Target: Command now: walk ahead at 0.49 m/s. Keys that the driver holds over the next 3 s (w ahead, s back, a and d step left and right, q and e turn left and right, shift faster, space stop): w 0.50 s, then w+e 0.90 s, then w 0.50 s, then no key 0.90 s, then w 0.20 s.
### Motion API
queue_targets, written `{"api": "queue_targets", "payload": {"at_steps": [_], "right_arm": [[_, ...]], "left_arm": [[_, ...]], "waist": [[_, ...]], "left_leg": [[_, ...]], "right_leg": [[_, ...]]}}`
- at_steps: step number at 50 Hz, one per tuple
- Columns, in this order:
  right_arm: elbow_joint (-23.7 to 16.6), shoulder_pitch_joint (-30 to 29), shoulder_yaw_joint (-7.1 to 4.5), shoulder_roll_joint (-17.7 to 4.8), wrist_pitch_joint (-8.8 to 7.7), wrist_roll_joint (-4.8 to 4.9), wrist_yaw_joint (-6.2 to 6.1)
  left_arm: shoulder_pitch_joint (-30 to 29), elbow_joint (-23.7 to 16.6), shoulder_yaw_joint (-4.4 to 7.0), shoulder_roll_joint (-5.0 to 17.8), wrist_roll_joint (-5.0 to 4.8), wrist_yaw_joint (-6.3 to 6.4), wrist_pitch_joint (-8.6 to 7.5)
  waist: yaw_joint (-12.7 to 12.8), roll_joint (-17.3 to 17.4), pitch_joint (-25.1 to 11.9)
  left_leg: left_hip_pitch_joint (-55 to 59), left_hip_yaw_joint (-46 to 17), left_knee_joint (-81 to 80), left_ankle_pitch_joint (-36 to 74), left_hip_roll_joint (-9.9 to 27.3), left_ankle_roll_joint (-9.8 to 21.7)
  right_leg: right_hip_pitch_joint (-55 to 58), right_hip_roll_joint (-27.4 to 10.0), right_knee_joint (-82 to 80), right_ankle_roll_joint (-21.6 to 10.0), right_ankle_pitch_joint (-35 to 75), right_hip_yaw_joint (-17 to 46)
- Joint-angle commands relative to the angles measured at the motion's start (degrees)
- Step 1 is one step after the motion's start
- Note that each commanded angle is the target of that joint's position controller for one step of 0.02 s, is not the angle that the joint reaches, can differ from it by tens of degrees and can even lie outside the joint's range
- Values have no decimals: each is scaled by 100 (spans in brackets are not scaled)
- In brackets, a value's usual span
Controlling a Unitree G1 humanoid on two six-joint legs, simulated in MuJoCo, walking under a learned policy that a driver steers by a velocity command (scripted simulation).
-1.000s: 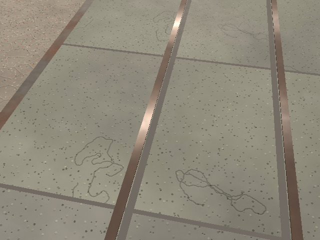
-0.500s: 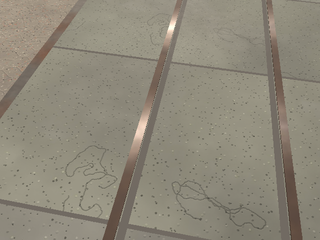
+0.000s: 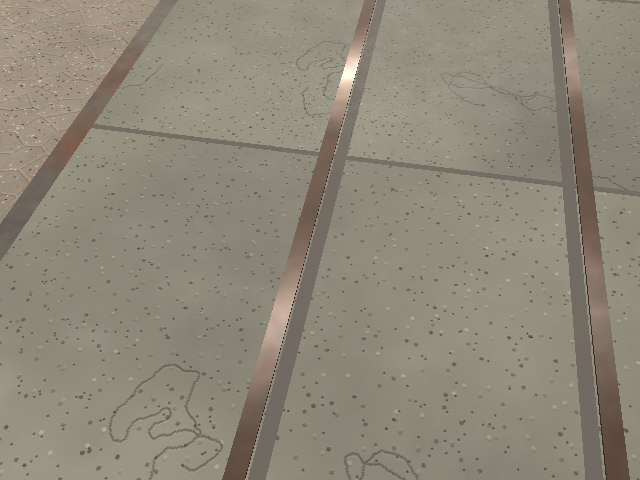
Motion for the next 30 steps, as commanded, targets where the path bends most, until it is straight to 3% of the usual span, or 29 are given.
{"api": "queue_targets", "payload": {"at_steps": [1,3,6,11,15,18,19,20,21,22,23,24,25,26,28,30], "right_arm": [[-222,523,-124,-318,83,-35,-80],[-372,234,-156,-371,151,-91,-118],[-644,-493,-202,-466,124,-156,-127],[-918,-1492,-147,-297,23,-92,-23],[-1150,-2035,-100,-318,-25,-27,111],[-1214,-1872,-148,-523,-88,-4,187],[-1135,-1501,-213,-651,-109,-6,190],[-875,-668,-357,-911,-120,-16,162],[-631,457,-501,-1368,-118,-92,115],[-443,959,-633,-1892,-62,-116,130],[-483,922,-460,-1261,-72,-89,144],[-602,415,-364,-979,-91,-100,131],[-721,-35,-310,-824,-88,-130,127],[-770,-346,-258,-636,-85,-156,136],[-735,-504,-214,-478,-117,-215,148],[-632,-405,-258,-605,-163,-220,124]], "left_arm": [[-190,-210,68,450,38,-44,-148],[53,-86,100,611,24,17,-165],[476,39,159,848,18,166,-146],[1016,193,175,937,-80,277,-56],[1407,371,206,963,-115,276,65],[1366,386,259,1051,-128,282,158],[1226,346,263,1082,-126,282,190],[1179,310,215,953,-97,277,218],[1193,150,93,688,3,278,207],[1788,60,-110,-27,12,218,62],[1510,123,-3,510,-122,210,-81],[1001,-34,89,866,-269,189,-176],[724,-84,85,852,-262,211,-200],[591,-77,112,801,-193,233,-170],[763,-15,130,597,-180,230,1],[770,-29,116,416,-190,237,132]], "waist": [[-227,-593,-222],[-221,-553,-42],[-40,-374,68],[321,-344,107],[500,-370,208],[300,-540,82],[40,-600,-124],[-343,-504,-650],[-732,-6,-1581],[-443,1579,-2198],[-621,1158,-2207],[-558,846,-1425],[-402,423,-1060],[-269,207,-705],[-15,346,-505],[59,264,-314]], "left_leg": [[-596,-220,-151,350,604,3],[-881,-129,-605,676,671,-143],[-1612,-131,-1586,1646,742,-345],[-1464,160,-3255,2639,456,-459],[-1500,194,-3909,2253,324,-389],[-1079,255,-4203,1579,192,-158],[-498,399,-4342,1451,39,-47],[645,500,-4437,1448,-110,127],[2391,-454,-4244,1512,758,522],[4393,-3120,-4797,581,2004,1450],[4411,-3776,-5300,46,2017,1427],[3785,-2914,-5329,321,1820,1153],[3076,-2211,-5421,884,1598,1017],[2426,-1687,-5623,1298,1417,946],[1748,-1066,-5985,1607,1214,836],[1482,-597,-6214,2013,1199,871]], "right_leg": [[157,-1518,-2065,-880,-797,1833],[2,-1477,-2278,-986,-715,1554],[428,-1542,-2365,-1017,-466,1450],[963,-1403,-2265,-778,-55,935],[1723,-1639,-1898,-733,129,916],[2143,-1857,-1426,-600,689,1035],[2139,-1778,-974,-505,1506,941],[1951,-1455,51,-355,2324,676],[963,-1111,1794,-139,1552,352],[-1483,-16,3816,284,-1547,157],[-2204,-158,4614,217,-2529,987],[-2596,-468,4780,94,-2087,1007],[-2432,-783,4582,77,-1574,837],[-2239,-955,4210,111,-1235,805],[-1673,-1132,3836,159,-873,866],[-1716,-1121,3605,238,-644,930]]}}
